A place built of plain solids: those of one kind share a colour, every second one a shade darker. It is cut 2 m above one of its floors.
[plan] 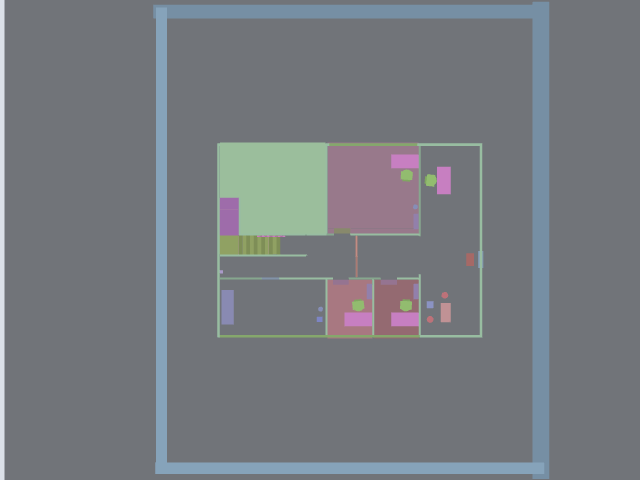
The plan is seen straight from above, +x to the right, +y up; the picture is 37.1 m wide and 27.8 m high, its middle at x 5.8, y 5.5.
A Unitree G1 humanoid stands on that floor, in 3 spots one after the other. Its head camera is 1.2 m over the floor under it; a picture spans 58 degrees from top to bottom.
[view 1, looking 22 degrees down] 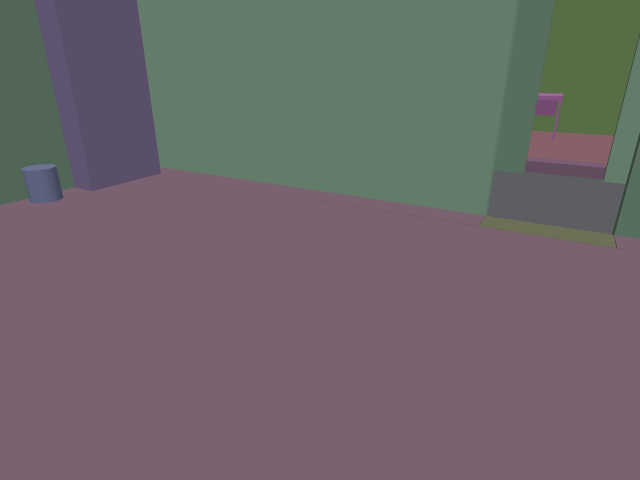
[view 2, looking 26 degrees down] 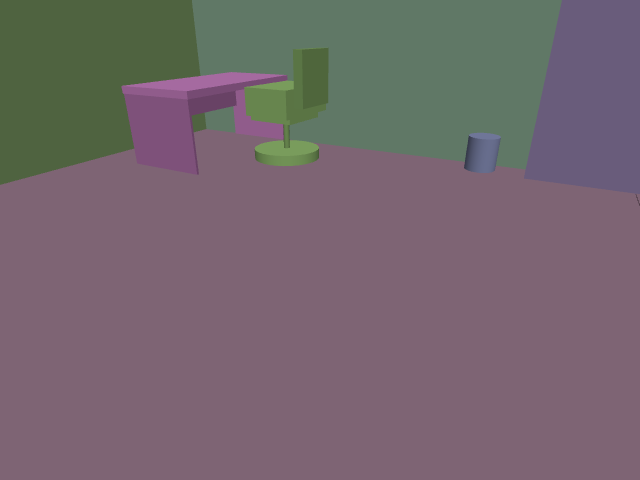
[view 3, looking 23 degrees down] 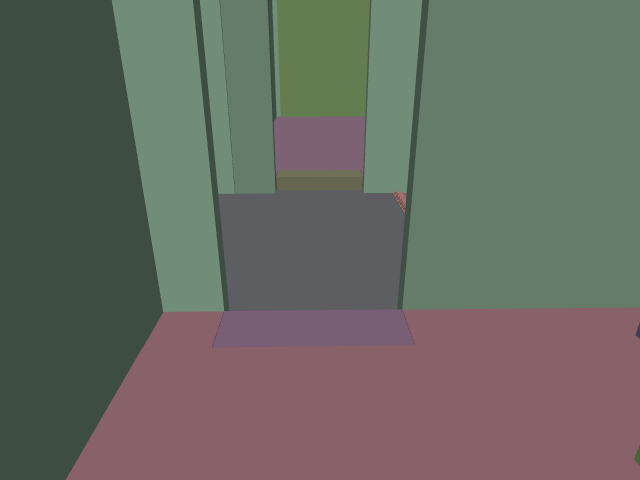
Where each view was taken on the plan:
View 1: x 7.08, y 9.65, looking -61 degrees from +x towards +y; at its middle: cell_level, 3.20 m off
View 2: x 7.08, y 6.88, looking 28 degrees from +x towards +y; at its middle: cell_level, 2.74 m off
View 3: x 7.01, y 1.30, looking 89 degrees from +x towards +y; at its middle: ground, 3.45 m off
